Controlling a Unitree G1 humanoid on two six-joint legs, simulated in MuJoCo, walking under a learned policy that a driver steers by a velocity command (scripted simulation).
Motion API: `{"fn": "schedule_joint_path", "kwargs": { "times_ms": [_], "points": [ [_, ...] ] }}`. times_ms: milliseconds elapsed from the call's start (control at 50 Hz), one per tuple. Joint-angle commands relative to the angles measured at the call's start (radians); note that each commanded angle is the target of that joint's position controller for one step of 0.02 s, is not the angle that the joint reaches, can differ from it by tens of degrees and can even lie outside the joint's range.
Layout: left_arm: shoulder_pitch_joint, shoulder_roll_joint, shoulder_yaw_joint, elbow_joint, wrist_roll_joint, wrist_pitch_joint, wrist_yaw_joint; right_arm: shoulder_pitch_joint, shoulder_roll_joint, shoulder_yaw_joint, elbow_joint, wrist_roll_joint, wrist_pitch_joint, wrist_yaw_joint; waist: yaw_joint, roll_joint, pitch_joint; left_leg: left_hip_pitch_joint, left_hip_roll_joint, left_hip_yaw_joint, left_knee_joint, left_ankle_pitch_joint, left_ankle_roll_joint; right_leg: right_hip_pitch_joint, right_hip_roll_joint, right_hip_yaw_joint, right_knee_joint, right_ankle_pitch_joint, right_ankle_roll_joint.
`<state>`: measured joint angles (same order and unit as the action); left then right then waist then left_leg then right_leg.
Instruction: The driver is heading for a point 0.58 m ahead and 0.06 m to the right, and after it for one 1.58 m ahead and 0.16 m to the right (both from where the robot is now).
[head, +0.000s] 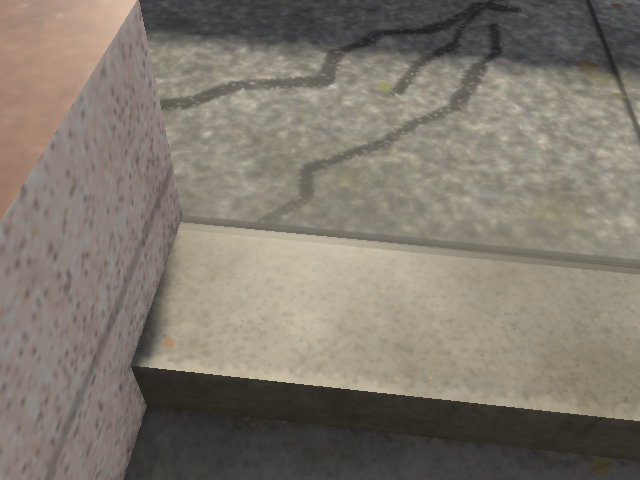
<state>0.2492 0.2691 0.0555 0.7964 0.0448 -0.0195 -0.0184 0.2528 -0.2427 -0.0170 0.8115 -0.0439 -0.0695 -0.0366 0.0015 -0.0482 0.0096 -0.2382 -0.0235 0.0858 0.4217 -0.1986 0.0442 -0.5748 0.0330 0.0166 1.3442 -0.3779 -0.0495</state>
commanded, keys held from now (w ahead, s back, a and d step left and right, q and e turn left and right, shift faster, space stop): w+e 0.38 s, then w+q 0.26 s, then q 0.36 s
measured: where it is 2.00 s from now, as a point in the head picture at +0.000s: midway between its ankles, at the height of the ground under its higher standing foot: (449, 331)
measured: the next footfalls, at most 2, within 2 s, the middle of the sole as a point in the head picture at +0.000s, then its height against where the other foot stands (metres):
right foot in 0.34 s outside the picture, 0.15 m higher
left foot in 0.84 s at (394, 328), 0.15 m higher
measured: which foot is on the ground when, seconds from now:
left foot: down 0.00-0.34, up 0.36-0.82, down 0.84-1.00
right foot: up 0.00-0.32, down 0.34-0.84, up 0.86-1.00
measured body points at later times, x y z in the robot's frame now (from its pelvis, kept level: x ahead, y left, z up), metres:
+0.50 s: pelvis +0.27 -0.11 +0.09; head +0.29 -0.12 +0.54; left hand +0.40 +0.11 -0.04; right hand +0.31 -0.39 -0.02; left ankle +0.26 +0.09 -0.37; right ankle +0.29 -0.16 -0.59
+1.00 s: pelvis +0.56 -0.17 +0.25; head +0.56 -0.20 +0.70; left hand +0.74 +0.08 +0.16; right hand +0.60 -0.43 +0.10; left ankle +0.63 -0.11 -0.43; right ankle +0.49 -0.31 -0.29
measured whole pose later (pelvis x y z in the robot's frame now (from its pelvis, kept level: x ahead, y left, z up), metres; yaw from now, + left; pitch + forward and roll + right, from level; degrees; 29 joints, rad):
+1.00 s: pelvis +0.56 -0.17 +0.25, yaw -4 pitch +5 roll +4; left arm 0.17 0.30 0.02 0.79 0.08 -0.08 -0.04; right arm 0.27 -0.27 -0.02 0.92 -0.03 -0.08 0.04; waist -0.05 -0.01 -0.11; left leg -0.66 -0.19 0.05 0.88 -0.31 0.12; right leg -0.78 0.04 0.21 1.73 -0.29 -0.02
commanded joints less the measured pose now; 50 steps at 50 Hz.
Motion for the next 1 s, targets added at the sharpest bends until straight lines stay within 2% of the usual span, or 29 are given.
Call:
{"fn": "schedule_joint_path", "kwargs": {
  "times_ms": [20,100,200,220,260,280,300,320,340,360,380,400,420,460,480,500,540,600,640,700,740,800,840,860,880,900,920,960,1000],
  "points": [
    [-0.049,-0.017,-0.003,-0.109,0.001,0.019,0.007,0.141,-0.087,-0.029,0.006,-0.008,-0.032,0.005,-0.043,0.197,-0.004,0.142,0.333,-0.262,-0.219,0.077,0.199,-0.355,-0.023,-0.028,0.513,-0.033,0.009],
    [-0.312,-0.115,-0.045,-0.308,-0.011,0.029,0.061,0.262,-0.051,-0.017,0.101,-0.009,-0.046,0.017,-0.035,0.159,0.114,0.213,0.379,-0.226,-0.288,-0.233,0.151,-0.873,-0.045,0.093,0.896,-0.183,-0.048],
    [-0.463,-0.144,-0.083,-0.456,0.002,0.039,0.044,0.261,-0.064,-0.005,0.175,0.009,-0.044,0.017,0.004,0.061,0.119,0.072,0.258,-0.008,-0.384,-0.139,0.077,-0.755,-0.07,-0.043,0.515,-0.11,-0.033],
    [-0.41,-0.147,-0.093,-0.466,0.005,0.046,0.019,0.233,-0.11,-0.013,0.158,0.023,-0.042,0.0,0.029,0.104,0.062,0.039,0.266,0.043,-0.448,0.077,0.112,-0.572,-0.115,-0.096,0.34,-0.074,-0.036],
    [-0.394,-0.132,-0.092,-0.44,-0.021,0.043,0.004,0.181,-0.096,0.002,0.127,0.055,-0.031,0.001,0.021,0.074,-0.016,0.007,0.233,0.156,-0.445,0.785,0.134,-0.166,-0.061,-0.245,0.022,-0.075,-0.077],
    [-0.32,-0.112,-0.08,-0.407,-0.019,0.047,0.006,0.214,-0.18,-0.015,0.108,0.054,-0.029,-0.001,0.046,0.148,-0.14,0.106,0.266,0.159,-0.279,1.378,0.143,-0.007,0.019,-0.295,0.004,-0.093,-0.084],
    [-0.132,-0.092,-0.065,-0.349,-0.029,0.056,0.005,0.197,-0.252,-0.04,0.096,0.048,-0.019,0.001,0.124,0.287,-0.282,0.249,0.303,0.16,-0.059,1.674,0.128,0.084,0.061,-0.256,-0.046,-0.1,-0.106],
    [0.008,-0.04,-0.047,-0.312,-0.028,0.048,-0.003,0.156,-0.289,-0.062,0.059,0.062,-0.007,0.016,0.172,0.307,-0.388,0.328,0.325,0.149,0.174,1.724,0.101,0.201,0.095,-0.206,-0.197,-0.077,-0.135],
    [0.048,0.014,-0.02,-0.301,-0.018,0.036,-0.007,0.168,-0.298,-0.075,0.023,0.065,-0.011,0.03,0.201,0.257,-0.428,0.233,0.305,0.132,0.448,1.419,0.06,0.36,0.105,-0.048,-0.408,-0.061,-0.161],
    [-0.003,0.141,0.022,-0.268,-0.035,0.033,0.001,0.119,-0.154,-0.053,-0.096,0.046,-0.026,0.071,0.123,-0.116,-0.385,-0.274,0.097,0.079,0.878,0.204,-0.035,0.564,-0.136,0.532,-0.699,-0.013,-0.265],
    [-0.006,0.227,0.072,-0.281,-0.036,0.049,0.023,0.124,-0.141,-0.063,-0.129,0.008,-0.034,0.09,0.116,-0.14,-0.494,-0.398,0.01,-0.17,1.257,-0.001,-0.037,0.578,-0.27,0.978,-0.956,-0.023,-0.29],
    [0.349,0.231,0.055,-0.131,-0.017,0.02,-0.011,0.149,-0.089,-0.07,-0.065,0.031,-0.026,0.139,0.233,0.017,-0.18,-0.769,-0.098,-0.53,1.424,0.231,0.017,0.552,-0.224,0.919,-0.94,-0.155,-0.107],
    [0.301,0.204,0.048,-0.035,-0.016,-0.01,-0.049,0.104,-0.09,-0.053,-0.083,0.02,-0.046,0.142,0.142,-0.01,-0.056,-0.877,-0.092,-0.456,1.511,0.255,0.031,0.464,-0.242,0.74,-0.895,0.068,-0.101],
    [0.135,0.022,-0.014,0.062,-0.002,-0.037,-0.082,0.069,-0.015,-0.013,-0.127,-0.009,-0.053,0.104,-0.011,0.025,-0.098,-0.953,-0.099,-0.452,1.707,0.196,0.113,0.336,-0.224,0.55,-0.833,0.173,-0.175],
    [0.073,-0.07,-0.051,0.091,0.052,-0.034,-0.099,0.059,-0.011,-0.001,-0.115,0.011,-0.027,0.094,-0.063,0.069,-0.078,-1.003,-0.087,-0.467,1.736,0.275,0.159,0.236,-0.218,0.468,-0.847,0.158,-0.172],
    [0.019,-0.125,-0.074,0.104,0.069,-0.035,-0.107,0.093,-0.01,0.006,-0.086,0.024,-0.006,0.092,-0.096,0.097,-0.07,-1.04,-0.051,-0.453,1.764,0.313,0.172,0.18,-0.223,0.41,-0.892,0.103,-0.144],
    [-0.035,-0.102,-0.068,0.118,0.037,-0.063,-0.103,0.094,0.016,0.021,-0.082,0.024,-0.001,0.098,-0.159,0.068,-0.033,-1.025,-0.009,-0.341,1.652,0.268,0.185,0.086,-0.157,0.211,-0.969,0.094,-0.069],
    [0.154,-0.071,-0.083,0.206,0.093,-0.086,-0.065,-0.067,0.063,0.056,-0.115,0.034,-0.008,0.119,-0.083,0.002,-0.025,-1.103,-0.005,-0.206,1.787,0.188,0.183,0.103,-0.103,0.093,-1.006,0.073,-0.025],
    [0.269,-0.013,-0.084,0.244,0.101,-0.085,-0.069,-0.273,0.005,0.054,-0.191,0.043,-0.002,0.121,-0.019,0.069,-0.013,-1.145,0.006,-0.171,1.551,0.269,0.157,0.189,-0.138,0.081,-1.045,0.135,-0.013],
    [0.423,0.042,-0.084,0.246,0.07,-0.086,-0.077,-0.497,-0.026,0.045,-0.272,0.059,0.034,0.098,0.051,-0.068,-0.025,-1.184,0.006,-0.004,1.305,0.134,0.079,0.419,-0.235,0.088,-1.119,0.659,-0.035],
    [0.359,0.07,-0.088,0.188,0.033,-0.119,-0.07,-0.39,-0.007,0.043,-0.231,0.029,0.042,0.104,-0.031,-0.084,-0.066,-0.957,-0.017,0.085,1.192,0.075,0.058,0.418,-0.205,-0.046,-1.091,1.087,0.026],
    [0.217,0.252,-0.047,0.117,-0.008,-0.145,-0.075,-0.229,-0.079,0.015,-0.196,0.031,0.063,0.12,-0.157,-0.144,-0.071,-0.379,-0.133,0.148,0.895,-0.079,0.007,0.258,-0.265,-0.1,-1.003,1.702,0.036],
    [0.087,0.306,-0.005,0.094,-0.02,-0.139,-0.081,0.168,-0.157,-0.028,-0.04,0.046,0.046,0.083,-0.277,-0.084,-0.119,-0.028,-0.155,0.025,0.48,0.013,0.082,0.226,-0.285,-0.075,-0.605,1.898,0.125],
    [0.174,0.153,-0.033,0.078,0.063,-0.128,-0.101,0.46,-0.181,-0.04,0.062,0.031,0.055,0.047,-0.247,0.217,-0.512,0.515,0.044,-0.449,0.503,0.767,0.368,-0.046,-0.156,-0.022,0.023,0.813,0.246],
    [0.246,0.133,-0.012,0.052,0.002,-0.105,-0.124,0.464,-0.182,-0.038,0.013,-0.037,0.045,0.085,-0.228,0.329,-0.671,0.471,0.273,-0.996,0.184,0.75,0.564,-0.202,0.107,0.214,0.482,0.05,0.237],
    [0.108,0.137,0.005,0.008,-0.059,-0.099,-0.117,0.288,-0.23,-0.066,0.001,-0.036,0.007,0.076,-0.197,0.119,-0.326,0.182,0.263,-0.965,0.094,0.459,0.435,-0.346,0.1,0.249,0.595,0.107,0.154],
    [0.005,0.081,-0.014,-0.025,-0.041,-0.099,-0.073,0.072,-0.163,-0.042,-0.01,0.0,-0.025,0.082,-0.111,0.008,-0.17,-0.066,0.206,-0.801,0.146,0.251,0.377,-0.389,0.058,0.238,0.607,0.138,0.094],
    [0.021,0.012,-0.051,-0.057,0.067,-0.07,-0.008,-0.132,0.016,0.021,0.027,0.027,-0.048,0.082,0.041,0.002,-0.151,-0.307,0.087,-0.627,0.063,0.039,0.326,-0.322,0.005,0.22,0.471,0.089,-0.002],
    [-0.017,0.052,-0.049,-0.097,0.05,-0.05,0.029,-0.191,0.025,0.023,0.027,0.024,-0.056,0.081,0.091,-0.02,-0.147,-0.382,0.051,-0.517,0.005,0.151,0.269,-0.278,-0.028,0.164,0.351,0.01,0.008]
  ]
}}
